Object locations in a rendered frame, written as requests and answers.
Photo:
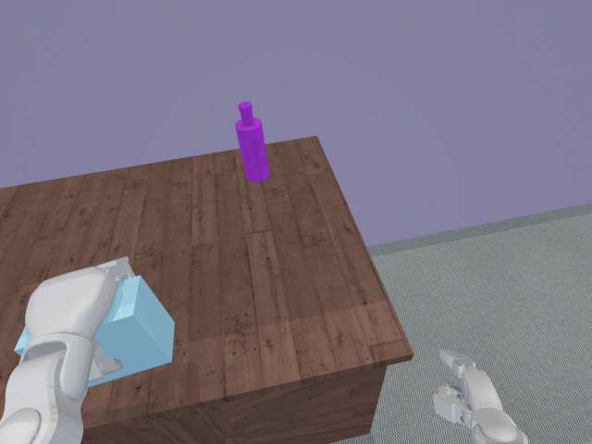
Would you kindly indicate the robot right hand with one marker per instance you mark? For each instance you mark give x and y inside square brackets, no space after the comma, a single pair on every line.
[456,403]

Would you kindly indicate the robot left forearm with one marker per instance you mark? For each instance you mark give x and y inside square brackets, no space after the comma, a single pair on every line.
[45,391]

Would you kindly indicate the robot left hand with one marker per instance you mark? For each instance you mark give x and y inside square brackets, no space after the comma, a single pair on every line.
[78,302]

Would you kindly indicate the table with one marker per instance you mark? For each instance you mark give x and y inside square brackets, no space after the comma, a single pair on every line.
[283,327]

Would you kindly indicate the sponge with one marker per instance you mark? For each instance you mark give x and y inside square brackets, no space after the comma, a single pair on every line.
[137,330]

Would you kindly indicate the robot right forearm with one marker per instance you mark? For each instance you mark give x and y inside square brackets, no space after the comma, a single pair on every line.
[493,426]

